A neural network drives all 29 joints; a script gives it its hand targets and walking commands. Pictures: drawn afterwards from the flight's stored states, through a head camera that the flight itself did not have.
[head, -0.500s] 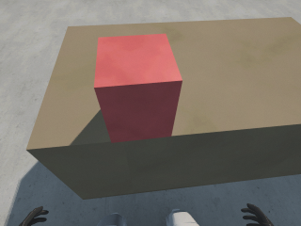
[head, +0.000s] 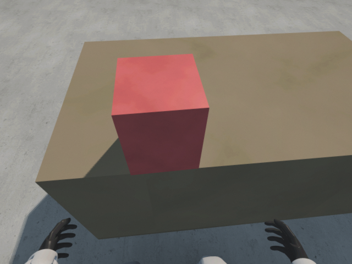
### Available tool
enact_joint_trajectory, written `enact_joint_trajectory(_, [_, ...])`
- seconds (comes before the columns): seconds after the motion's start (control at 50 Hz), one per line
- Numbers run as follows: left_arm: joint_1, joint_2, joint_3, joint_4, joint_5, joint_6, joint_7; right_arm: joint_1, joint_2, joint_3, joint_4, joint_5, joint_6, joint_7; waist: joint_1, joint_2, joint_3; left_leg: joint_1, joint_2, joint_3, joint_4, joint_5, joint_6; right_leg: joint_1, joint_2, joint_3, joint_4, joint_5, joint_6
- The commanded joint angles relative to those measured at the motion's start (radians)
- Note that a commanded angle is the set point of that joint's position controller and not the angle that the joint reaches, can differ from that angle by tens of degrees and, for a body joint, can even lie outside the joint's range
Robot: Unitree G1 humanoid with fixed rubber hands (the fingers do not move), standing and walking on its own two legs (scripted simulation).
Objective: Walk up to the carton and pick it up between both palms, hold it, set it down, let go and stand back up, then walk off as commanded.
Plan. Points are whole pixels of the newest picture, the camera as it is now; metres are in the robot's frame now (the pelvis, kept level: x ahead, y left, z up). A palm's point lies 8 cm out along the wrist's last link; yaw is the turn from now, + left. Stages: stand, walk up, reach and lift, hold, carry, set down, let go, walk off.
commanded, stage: reach and lift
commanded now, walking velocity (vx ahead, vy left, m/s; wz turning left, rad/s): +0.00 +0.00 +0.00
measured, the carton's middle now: (160, 116) +0.48 +0.03 +0.04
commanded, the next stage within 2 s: none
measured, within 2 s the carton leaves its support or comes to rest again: neither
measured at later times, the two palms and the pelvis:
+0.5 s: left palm (55, 242) +0.18 +0.25 -0.02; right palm (290, 240) +0.17 -0.25 -0.03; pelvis +0.01 -0.01 +0.03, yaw +0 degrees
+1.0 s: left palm (60, 223) +0.20 +0.23 +0.02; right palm (284, 214) +0.21 -0.22 +0.03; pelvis +0.02 -0.01 +0.03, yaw +0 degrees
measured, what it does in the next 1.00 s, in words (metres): stands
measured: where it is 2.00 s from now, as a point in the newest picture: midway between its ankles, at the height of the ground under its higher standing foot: outside the picture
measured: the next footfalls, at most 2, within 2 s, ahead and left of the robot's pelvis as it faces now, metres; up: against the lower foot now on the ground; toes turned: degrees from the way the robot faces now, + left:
none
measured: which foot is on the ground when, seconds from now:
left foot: down 0.00-1.00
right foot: down 0.00-1.00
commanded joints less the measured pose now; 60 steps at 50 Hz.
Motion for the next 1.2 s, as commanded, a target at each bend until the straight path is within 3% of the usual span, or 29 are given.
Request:
enact_joint_trajectory(0.0, [-0.04, 0.097, 0.136, -0.245, -0.014, -0.114, 0.018, 0.065, -0.109, -0.076, -0.205, 0.016, -0.036, -0.001, 0.028, -0.097, -0.19, 0.175, -0.04, -0.019, -0.301, 0.194, 0.007, 0.158, 0.032, -0.085, -0.333, 0.263, -0.047])
enact_joint_trajectory(0.28, [0.002, 0.091, 0.129, -0.215, -0.127, -0.313, 0.012, 0.091, 0.004, -0.011, -0.421, 0.03, -0.051, -0.022, 0.071, -0.109, -0.147, 0.214, -0.068, 0.021, -0.421, 0.137, 0.03, 0.194, 0.024, -0.046, -0.471, 0.112, -0.042])
enact_joint_trajectory(0.5, [0.06, 0.038, 0.09, -0.258, -0.18, -0.418, 0.028, 0.123, 0.053, 0.051, -0.521, 0.104, -0.042, -0.016, 0.095, -0.082, -0.135, 0.283, -0.072, 0.005, -0.464, 0.221, 0.005, 0.217, 0.027, -0.038, -0.518, 0.167, -0.041])
enact_joint_trajectory(0.7, [0.098, -0.004, 0.016, -0.385, -0.211, -0.481, 0.046, 0.132, 0.067, 0.088, -0.657, 0.166, -0.034, -0.011, 0.104, -0.054, -0.157, 0.302, -0.073, -0.008, -0.455, 0.305, -0.013, 0.236, 0.046, -0.039, -0.507, 0.218, -0.051])
enact_joint_trajectory(1.0, [0.057, -0.028, -0.018, -0.539, -0.242, -0.493, 0.051, 0.123, 0.077, 0.135, -0.871, 0.239, 0.009, -0.029, 0.125, -0.038, -0.163, 0.305, -0.066, -0.017, -0.446, 0.291, -0.015, 0.214, 0.058, -0.035, -0.512, 0.176, -0.068])
enact_joint_trajectory(1.18, [-0.095, -0.019, -0.016, -0.594, -0.273, -0.365, 0.068, -0.039, 0.044, 0.119, -0.979, 0.264, 0.134, -0.041, 0.127, -0.012, -0.164, 0.264, -0.052, -0.021, -0.477, 0.171, -0.01, 0.189, 0.051, -0.024, -0.511, 0.091, -0.074])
